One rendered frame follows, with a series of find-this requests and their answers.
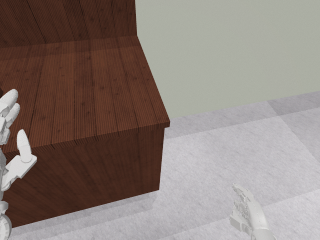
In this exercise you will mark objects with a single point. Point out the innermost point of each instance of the robot right forearm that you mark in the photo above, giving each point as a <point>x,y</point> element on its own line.
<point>262,234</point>

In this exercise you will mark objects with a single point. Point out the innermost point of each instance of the right robot hand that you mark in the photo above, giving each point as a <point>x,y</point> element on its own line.
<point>253,216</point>

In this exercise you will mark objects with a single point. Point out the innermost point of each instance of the counter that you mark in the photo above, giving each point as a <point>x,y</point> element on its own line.
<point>89,106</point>

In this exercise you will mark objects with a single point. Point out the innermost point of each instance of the left robot hand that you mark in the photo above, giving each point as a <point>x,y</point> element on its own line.
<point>22,163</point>

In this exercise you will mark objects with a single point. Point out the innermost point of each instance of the robot left forearm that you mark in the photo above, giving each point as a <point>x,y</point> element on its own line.
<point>5,222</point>

